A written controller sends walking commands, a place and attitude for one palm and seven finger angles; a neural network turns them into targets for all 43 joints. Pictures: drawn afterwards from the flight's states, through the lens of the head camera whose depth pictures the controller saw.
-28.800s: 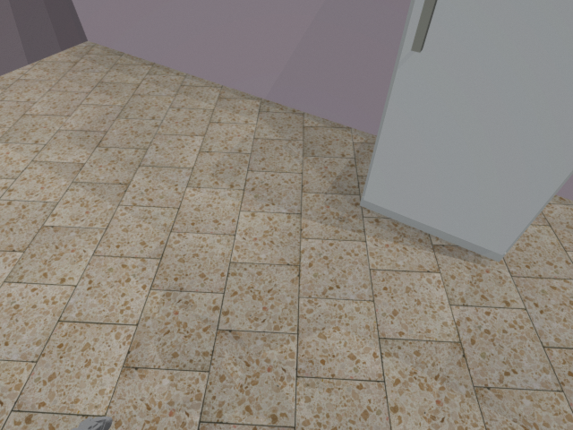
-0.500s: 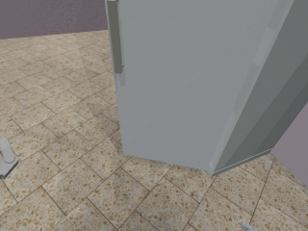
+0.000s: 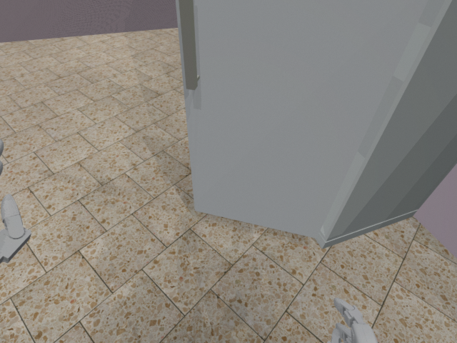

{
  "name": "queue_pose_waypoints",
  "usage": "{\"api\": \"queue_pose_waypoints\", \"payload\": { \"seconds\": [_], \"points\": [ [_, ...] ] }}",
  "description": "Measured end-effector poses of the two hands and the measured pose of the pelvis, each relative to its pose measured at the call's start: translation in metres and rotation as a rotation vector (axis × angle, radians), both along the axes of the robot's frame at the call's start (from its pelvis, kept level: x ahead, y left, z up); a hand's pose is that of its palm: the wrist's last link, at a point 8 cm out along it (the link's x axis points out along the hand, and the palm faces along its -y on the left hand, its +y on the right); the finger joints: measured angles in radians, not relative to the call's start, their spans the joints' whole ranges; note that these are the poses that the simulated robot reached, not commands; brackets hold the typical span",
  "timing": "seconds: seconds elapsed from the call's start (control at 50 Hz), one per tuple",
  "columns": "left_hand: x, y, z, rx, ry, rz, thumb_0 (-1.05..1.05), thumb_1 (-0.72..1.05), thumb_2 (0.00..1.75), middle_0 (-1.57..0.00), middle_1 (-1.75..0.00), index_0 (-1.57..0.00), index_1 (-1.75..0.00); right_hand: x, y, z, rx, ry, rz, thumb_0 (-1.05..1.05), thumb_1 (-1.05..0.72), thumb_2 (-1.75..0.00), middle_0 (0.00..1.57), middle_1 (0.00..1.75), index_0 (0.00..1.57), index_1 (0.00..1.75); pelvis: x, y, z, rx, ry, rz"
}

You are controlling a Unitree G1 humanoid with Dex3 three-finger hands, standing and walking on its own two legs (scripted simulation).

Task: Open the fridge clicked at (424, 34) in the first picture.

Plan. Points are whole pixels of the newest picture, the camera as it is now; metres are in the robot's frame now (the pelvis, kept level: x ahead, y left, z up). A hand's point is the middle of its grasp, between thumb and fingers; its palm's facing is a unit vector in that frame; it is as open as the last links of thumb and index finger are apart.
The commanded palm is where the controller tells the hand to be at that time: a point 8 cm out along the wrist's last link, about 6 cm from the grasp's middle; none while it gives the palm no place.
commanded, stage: stop stepping back and stand still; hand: left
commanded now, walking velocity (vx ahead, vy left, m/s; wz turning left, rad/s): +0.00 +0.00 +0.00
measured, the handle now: (191, 36) +0.83 +0.15 +0.20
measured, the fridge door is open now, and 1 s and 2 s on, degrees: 55 55 55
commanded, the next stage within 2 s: let the arm hang, fingers relaxed in 0.02 s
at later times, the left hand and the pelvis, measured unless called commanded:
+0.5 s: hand out of the picture +0.03 +0.20 -0.16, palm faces +0.02 -0.98 -0.19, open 6.9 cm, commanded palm none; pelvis +0.00 +0.01 +0.01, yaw +3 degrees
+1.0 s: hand out of the picture +0.11 +0.27 -0.14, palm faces -0.01 -0.95 -0.32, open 7.4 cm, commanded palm none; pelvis +0.03 +0.03 +0.02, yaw +2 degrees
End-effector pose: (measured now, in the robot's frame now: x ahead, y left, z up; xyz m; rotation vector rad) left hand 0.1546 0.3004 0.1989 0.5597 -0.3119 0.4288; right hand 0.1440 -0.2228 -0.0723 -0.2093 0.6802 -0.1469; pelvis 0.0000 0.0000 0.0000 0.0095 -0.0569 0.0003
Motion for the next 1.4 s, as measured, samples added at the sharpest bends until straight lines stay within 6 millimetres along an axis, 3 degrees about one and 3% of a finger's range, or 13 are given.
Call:
{"api": "queue_pose_waypoints", "payload": {
  "seconds": [0.14,0.18,0.26,0.32,0.4,0.54,0.66,0.74,0.84,1.0,1.1,1.24,1.4],
  "points": [
    [-0.001,0.009,-0.005,-0.034,-0.013,0.005,0.02,0.89,0.90,-0.21,-0.30,-0.21,-0.30,0.006,0.005,-0.003,-0.020,0.057,0.056,0.01,-0.90,-0.90,0.20,0.30,0.20,0.30,0.005,0.011,0.002,-0.024,0.014,0.019],
    [0.016,0.020,-0.048,-0.076,0.168,0.012,0.01,0.89,0.90,-0.21,-0.30,-0.20,-0.30,0.008,0.001,-0.017,-0.016,0.104,0.079,0.01,-0.90,-0.90,0.20,0.30,0.20,0.30,0.003,0.016,-0.004,-0.021,0.031,0.040],
    [0.023,0.020,-0.181,-0.298,0.713,0.082,0.01,0.90,0.90,-0.20,-0.30,-0.19,-0.30,0.002,-0.006,-0.036,-0.008,0.205,0.081,0.01,-0.90,-0.90,0.20,0.30,0.20,0.30,0.000,0.016,-0.007,0.008,0.048,0.063],
    [-0.014,-0.012,-0.265,-0.422,1.066,0.084,0.01,0.91,0.90,-0.20,-0.30,-0.19,-0.30,-0.013,-0.012,-0.042,0.004,0.264,0.052,0.01,-0.90,-0.90,0.20,0.30,0.20,0.30,-0.002,0.011,-0.007,0.020,0.034,0.056],
    [-0.084,-0.068,-0.325,-0.583,1.426,0.054,0.01,0.92,0.89,-0.20,-0.30,-0.19,-0.30,-0.050,-0.018,-0.042,-0.007,0.415,-0.012,0.01,-0.90,-0.90,0.20,0.30,0.20,0.30,-0.001,0.010,0.003,-0.002,0.031,0.052],
    [-0.149,-0.047,-0.329,-0.649,1.598,0.213,-0.01,0.99,0.89,-0.21,-0.30,-0.21,-0.30,-0.122,-0.020,-0.042,-0.034,0.723,-0.057,0.01,-0.91,-0.90,0.20,0.30,0.20,0.30,0.004,0.011,0.015,-0.028,0.054,0.054],
    [-0.166,-0.019,-0.319,-0.610,1.670,0.300,0.00,0.94,0.89,-0.21,-0.30,-0.20,-0.30,-0.140,-0.015,-0.043,-0.021,0.801,-0.092,0.01,-0.91,-0.90,0.20,0.30,0.20,0.30,0.010,0.017,0.019,-0.027,0.057,0.049],
    [-0.152,-0.004,-0.315,-0.577,1.655,0.315,0.01,0.92,0.89,-0.20,-0.30,-0.20,-0.30,-0.128,-0.012,-0.045,-0.015,0.779,-0.094,0.01,-0.91,-0.90,0.20,0.30,0.20,0.30,0.014,0.021,0.020,-0.024,0.055,0.044],
    [-0.117,0.008,-0.310,-0.543,1.584,0.287,0.01,0.91,0.89,-0.20,-0.30,-0.20,-0.30,-0.098,-0.010,-0.046,-0.015,0.707,-0.081,0.01,-0.90,-0.90,0.20,0.30,0.20,0.30,0.019,0.026,0.021,-0.020,0.051,0.039],
    [-0.054,0.013,-0.302,-0.504,1.455,0.200,0.01,0.91,0.89,-0.20,-0.30,-0.20,-0.30,-0.041,-0.012,-0.036,-0.032,0.565,-0.057,0.01,-0.90,-0.90,0.20,0.30,0.20,0.30,0.027,0.032,0.023,-0.015,0.043,0.030],
    [-0.029,0.015,-0.298,-0.486,1.413,0.161,0.01,0.91,0.89,-0.20,-0.30,-0.20,-0.30,-0.018,-0.016,-0.027,-0.051,0.514,-0.054,0.01,-0.90,-0.90,0.20,0.30,0.20,0.30,0.032,0.035,0.024,-0.013,0.044,0.025],
    [-0.019,0.022,-0.297,-0.472,1.412,0.159,0.01,0.90,0.89,-0.20,-0.30,-0.20,-0.30,-0.010,-0.025,-0.020,-0.080,0.511,-0.062,0.01,-0.90,-0.90,0.20,0.30,0.20,0.30,0.041,0.037,0.025,-0.011,0.045,0.021],
    [-0.033,0.030,-0.300,-0.471,1.469,0.197,0.01,0.90,0.89,-0.20,-0.30,-0.20,-0.30,-0.021,-0.029,-0.021,-0.092,0.567,-0.076,0.01,-0.90,-0.90,0.20,0.30,0.20,0.30,0.047,0.038,0.026,-0.011,0.044,0.021]
  ]
}}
